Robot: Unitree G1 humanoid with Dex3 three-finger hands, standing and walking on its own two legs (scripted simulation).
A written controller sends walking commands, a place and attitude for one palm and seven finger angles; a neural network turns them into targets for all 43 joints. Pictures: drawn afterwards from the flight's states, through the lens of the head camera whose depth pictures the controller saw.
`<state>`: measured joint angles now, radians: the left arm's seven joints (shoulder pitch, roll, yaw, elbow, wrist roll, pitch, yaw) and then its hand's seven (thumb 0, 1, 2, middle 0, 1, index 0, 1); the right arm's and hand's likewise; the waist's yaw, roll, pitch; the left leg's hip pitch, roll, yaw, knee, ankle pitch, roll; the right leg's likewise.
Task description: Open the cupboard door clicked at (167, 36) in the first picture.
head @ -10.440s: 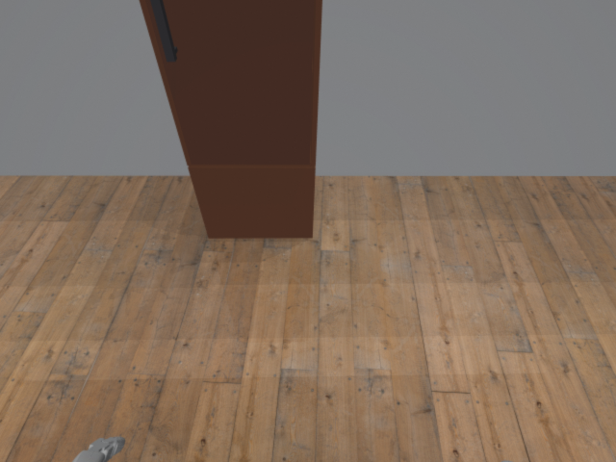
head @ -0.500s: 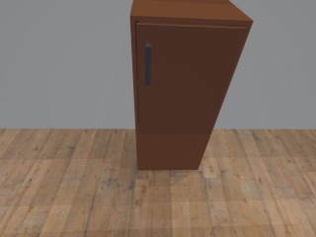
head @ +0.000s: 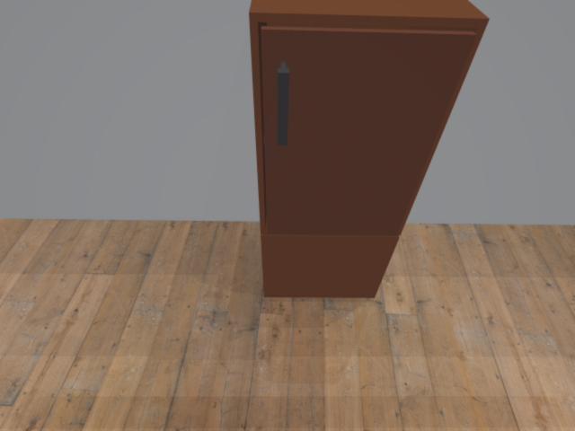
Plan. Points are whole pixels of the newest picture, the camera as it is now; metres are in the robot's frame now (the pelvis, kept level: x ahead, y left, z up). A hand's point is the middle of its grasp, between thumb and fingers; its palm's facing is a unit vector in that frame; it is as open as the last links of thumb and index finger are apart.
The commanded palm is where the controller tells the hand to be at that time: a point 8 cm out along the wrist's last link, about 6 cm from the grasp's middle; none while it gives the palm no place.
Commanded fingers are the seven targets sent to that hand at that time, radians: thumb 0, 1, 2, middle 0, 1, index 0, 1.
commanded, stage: look again from close up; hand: left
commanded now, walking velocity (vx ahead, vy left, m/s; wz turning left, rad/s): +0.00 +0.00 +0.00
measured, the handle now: (282, 104) +0.70 +0.06 +0.10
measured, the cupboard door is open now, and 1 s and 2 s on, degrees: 0 0 0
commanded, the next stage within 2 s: shuffle to correct the standing spot in 0.20 s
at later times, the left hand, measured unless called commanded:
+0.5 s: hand out of the picture -0.03 +0.14 -0.18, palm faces +0.03 -0.99 -0.17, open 7.4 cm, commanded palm none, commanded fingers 0.00 0.90 0.90 -0.20 -0.30 -0.20 -0.30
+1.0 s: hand out of the picture +0.03 +0.07 -0.19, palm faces +0.12 -0.99 -0.08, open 7.4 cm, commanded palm none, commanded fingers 0.00 0.90 0.90 -0.20 -0.30 -0.20 -0.30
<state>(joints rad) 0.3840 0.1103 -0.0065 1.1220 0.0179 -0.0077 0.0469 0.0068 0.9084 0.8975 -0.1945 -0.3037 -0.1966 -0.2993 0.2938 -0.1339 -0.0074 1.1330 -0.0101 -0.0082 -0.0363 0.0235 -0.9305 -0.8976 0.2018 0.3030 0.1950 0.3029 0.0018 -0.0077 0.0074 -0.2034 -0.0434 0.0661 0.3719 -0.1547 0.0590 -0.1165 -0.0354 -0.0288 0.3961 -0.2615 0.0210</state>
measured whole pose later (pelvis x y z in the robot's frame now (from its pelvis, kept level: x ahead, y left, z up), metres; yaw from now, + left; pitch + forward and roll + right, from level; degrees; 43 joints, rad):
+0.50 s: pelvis +0.01 -0.02 +0.00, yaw +0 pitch +0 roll +1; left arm 0.39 0.13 0.01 1.09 0.03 0.01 0.02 0.01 0.91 0.90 -0.20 -0.30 -0.20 -0.30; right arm 0.34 -0.11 -0.02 1.13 -0.03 0.01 -0.03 0.00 -0.91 -0.90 0.20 0.30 0.20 0.30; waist -0.01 -0.01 -0.02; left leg -0.24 -0.03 0.06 0.42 -0.20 0.04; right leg -0.18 -0.02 -0.04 0.50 -0.38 -0.02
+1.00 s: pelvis +0.15 -0.05 -0.02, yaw +2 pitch +1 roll +0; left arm 0.48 0.08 0.01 1.14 0.02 0.00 0.01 0.01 0.91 0.90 -0.20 -0.30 -0.20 -0.30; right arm 0.15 -0.12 -0.03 1.02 -0.03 -0.05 -0.04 0.00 -0.91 -0.90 0.20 0.30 0.19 0.30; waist 0.02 -0.05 0.07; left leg -0.37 0.06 0.21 0.67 -0.32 0.07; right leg -0.24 0.02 -0.07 1.04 -0.51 -0.03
